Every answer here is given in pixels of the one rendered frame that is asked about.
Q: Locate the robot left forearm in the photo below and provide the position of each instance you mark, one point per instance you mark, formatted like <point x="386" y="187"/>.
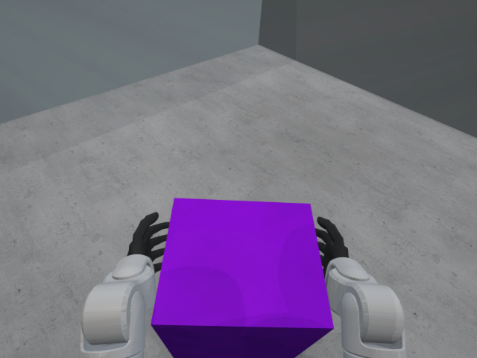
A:
<point x="113" y="315"/>

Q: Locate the robot right hand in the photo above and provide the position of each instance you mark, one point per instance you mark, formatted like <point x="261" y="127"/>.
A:
<point x="334" y="247"/>

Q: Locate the robot left hand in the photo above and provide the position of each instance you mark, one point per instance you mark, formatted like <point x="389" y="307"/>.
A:
<point x="142" y="242"/>

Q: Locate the carton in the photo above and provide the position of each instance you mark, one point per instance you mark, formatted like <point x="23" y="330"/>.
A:
<point x="241" y="279"/>

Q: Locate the robot right forearm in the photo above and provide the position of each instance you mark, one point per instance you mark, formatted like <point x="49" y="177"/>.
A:
<point x="372" y="318"/>

